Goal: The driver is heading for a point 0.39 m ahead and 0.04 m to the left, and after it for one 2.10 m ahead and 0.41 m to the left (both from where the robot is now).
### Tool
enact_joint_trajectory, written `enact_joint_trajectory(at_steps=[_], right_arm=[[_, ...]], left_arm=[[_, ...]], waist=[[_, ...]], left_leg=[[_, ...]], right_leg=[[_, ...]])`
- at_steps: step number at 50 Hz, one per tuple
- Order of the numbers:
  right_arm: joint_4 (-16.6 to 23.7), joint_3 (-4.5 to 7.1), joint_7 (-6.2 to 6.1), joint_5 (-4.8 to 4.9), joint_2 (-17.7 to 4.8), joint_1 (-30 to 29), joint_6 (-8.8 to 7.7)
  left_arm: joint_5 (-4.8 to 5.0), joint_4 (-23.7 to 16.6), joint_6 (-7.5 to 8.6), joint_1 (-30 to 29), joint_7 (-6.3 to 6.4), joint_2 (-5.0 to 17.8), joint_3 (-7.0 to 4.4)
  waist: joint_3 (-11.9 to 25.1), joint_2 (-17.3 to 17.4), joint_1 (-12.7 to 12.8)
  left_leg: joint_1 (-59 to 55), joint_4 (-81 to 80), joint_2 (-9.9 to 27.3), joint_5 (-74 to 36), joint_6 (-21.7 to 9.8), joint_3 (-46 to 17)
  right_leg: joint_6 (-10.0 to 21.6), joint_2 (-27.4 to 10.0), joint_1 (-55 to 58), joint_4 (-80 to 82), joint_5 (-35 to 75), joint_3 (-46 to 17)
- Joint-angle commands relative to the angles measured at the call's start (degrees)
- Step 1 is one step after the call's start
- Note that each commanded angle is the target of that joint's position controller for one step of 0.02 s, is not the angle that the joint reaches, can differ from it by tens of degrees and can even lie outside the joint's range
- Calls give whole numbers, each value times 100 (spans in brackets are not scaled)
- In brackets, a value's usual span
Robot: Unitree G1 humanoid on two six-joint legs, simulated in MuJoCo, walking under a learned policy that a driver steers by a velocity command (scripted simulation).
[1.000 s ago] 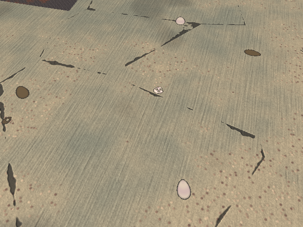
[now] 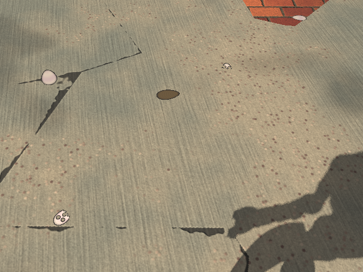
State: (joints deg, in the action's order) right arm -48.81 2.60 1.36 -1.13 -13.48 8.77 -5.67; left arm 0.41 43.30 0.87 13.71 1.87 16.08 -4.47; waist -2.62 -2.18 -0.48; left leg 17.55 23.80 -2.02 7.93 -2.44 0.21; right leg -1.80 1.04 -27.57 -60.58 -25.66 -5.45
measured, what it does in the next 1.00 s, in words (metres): steps on the spot: right foot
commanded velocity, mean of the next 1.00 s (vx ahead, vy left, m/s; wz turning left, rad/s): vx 0.08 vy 0.00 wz -0.05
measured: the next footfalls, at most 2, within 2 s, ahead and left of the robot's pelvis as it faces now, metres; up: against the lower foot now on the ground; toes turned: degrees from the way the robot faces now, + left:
right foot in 0.20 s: +0.13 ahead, -0.15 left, +0.00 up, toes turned +1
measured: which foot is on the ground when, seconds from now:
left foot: down 0.00-1.00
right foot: up 0.00-0.18, down 0.20-1.00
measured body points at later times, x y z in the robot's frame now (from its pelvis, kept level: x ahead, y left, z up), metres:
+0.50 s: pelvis +0.09 -0.02 -0.01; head +0.10 -0.02 +0.44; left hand +0.22 +0.23 -0.13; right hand +0.17 -0.28 -0.15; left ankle +0.05 +0.10 -0.74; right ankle +0.09 -0.15 -0.74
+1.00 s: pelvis +0.08 -0.01 +0.00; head +0.09 +0.00 +0.45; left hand +0.17 +0.25 -0.15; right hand +0.13 -0.27 -0.15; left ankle +0.05 +0.10 -0.74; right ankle +0.09 -0.15 -0.74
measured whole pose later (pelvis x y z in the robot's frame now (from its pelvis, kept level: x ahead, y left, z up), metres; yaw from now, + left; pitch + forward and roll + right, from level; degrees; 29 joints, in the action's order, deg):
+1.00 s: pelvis +0.08 -0.01 +0.00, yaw -1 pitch -2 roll +0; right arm -62.7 0.4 -1.1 -0.3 -13.1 9.4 -0.1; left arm -0.1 58.4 -1.1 8.7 2.5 13.1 -3.0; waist -2.8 -0.3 -0.6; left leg 7.6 28.4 -0.5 18.5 -1.0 1.0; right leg -1.6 -0.4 -12.0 -28.3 -14.1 -2.6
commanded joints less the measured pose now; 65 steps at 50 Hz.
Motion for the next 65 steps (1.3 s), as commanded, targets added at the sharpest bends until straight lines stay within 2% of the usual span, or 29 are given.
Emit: enact_joint_trajectory(at_steps=[1,4,7,9,10,11,12,13,14,15,16,17,18,19,20,21,25,30,35,52,65], right_arm=[[174,125,-40,8,-769,-297,3],[38,156,-87,71,-947,-260,103],[-98,113,-96,108,-919,-214,185],[-170,53,-100,169,-810,-198,227],[-229,-2,-97,133,-678,-14,221],[-250,-39,-82,10,-585,207,199],[-351,-64,-76,30,-430,660,205],[-392,-69,-99,35,-539,403,246],[-379,-29,-116,84,-672,179,294],[-392,-10,-145,131,-677,170,335],[-357,-25,-169,115,-638,130,356],[-345,-52,-180,79,-541,148,346],[-383,-60,-185,36,-521,201,323],[-444,-39,-183,13,-612,233,299],[-499,-12,-177,30,-725,227,285],[-533,-15,-168,61,-732,202,284],[-682,-46,-151,119,-700,147,361],[-855,-61,-194,119,-704,78,485],[-995,-73,-229,114,-699,19,527],[-1268,-134,-273,76,-584,192,508],[-1314,-169,-298,82,-454,616,491]], left_arm=[[-22,-286,-41,390,31,65,-5],[-13,-276,-97,117,33,142,15],[-24,-282,-152,-162,24,243,-8],[-87,-260,-147,-227,16,257,-20],[-147,-315,-144,-303,34,413,-42],[-162,-374,-153,-295,66,673,-80],[-112,-293,-182,-471,58,743,-93],[-60,-295,-189,-524,-6,444,-66],[-70,-245,-188,-452,-41,397,-65],[-71,-210,-173,-374,-53,502,-89],[-65,-211,-123,-427,-58,485,-72],[-79,-202,-59,-490,-50,410,-36],[-104,-201,2,-577,-47,264,15],[-109,-208,47,-620,-45,229,22],[-96,-183,74,-545,-43,275,1],[-81,-132,86,-454,-38,313,-10],[-41,46,22,-397,-29,303,-3],[-37,292,-45,-433,-33,291,3],[-41,581,-88,-467,5,284,7],[-61,1499,-142,-491,92,277,71],[-57,1947,-105,-248,100,181,174]], waist=[[942,933,257],[1092,894,154],[890,827,106],[696,741,202],[672,544,156],[799,111,-37],[886,-568,-370],[781,-446,-128],[524,-358,1],[328,-387,14],[42,-512,-16],[-26,-621,-98],[47,-549,-163],[189,-315,-155],[395,-37,-79],[583,104,-34],[705,218,-35],[576,267,-54],[444,233,-52],[62,257,7],[-28,241,27]], left_leg=[[-700,-516,1369,-4204,-1069,-848],[-627,-603,1370,-3718,-1010,-680],[-542,-593,1355,-2422,-926,-739],[-345,-452,1152,-1234,-660,-748],[-161,-346,997,-569,-387,-737],[137,-40,673,205,-144,-499],[95,-145,344,917,36,-168],[-119,-33,230,1063,141,26],[49,171,125,1391,131,153],[203,392,89,1821,73,231],[332,530,77,1727,54,252],[248,578,132,1357,49,207],[29,490,236,861,63,90],[-146,427,319,293,78,-2],[-252,454,363,-199,58,-69],[-341,498,388,-569,39,-105],[-570,575,417,-1129,64,-127],[-731,476,431,-1156,82,-144],[-748,306,440,-959,86,-152],[-444,-271,420,293,66,-195],[-344,-407,384,618,39,-191]], right_leg=[[-147,-291,394,1102,495,121],[-147,-282,969,1951,1256,242],[-35,-265,1332,2692,1573,288],[156,-223,1834,3633,2158,337],[290,-505,2178,3830,2781,16],[489,-955,2614,3608,3759,-364],[775,-1049,2460,3466,3248,-433],[706,-760,2083,3574,1858,-294],[646,-593,1851,3665,861,-247],[679,-568,1618,3769,6,-325],[741,-689,1386,3891,-62,-523],[774,-785,1273,3880,473,-644],[728,-737,1242,3678,1331,-536],[608,-552,1337,3342,2160,-247],[493,-380,1549,3031,2802,2],[433,-319,1736,2872,3229,90],[467,-346,1921,2767,3796,62],[412,-333,1887,2907,3613,93],[336,-302,1937,3095,3317,141],[174,-240,1884,3557,2218,255],[154,-240,1711,3673,1917,281]])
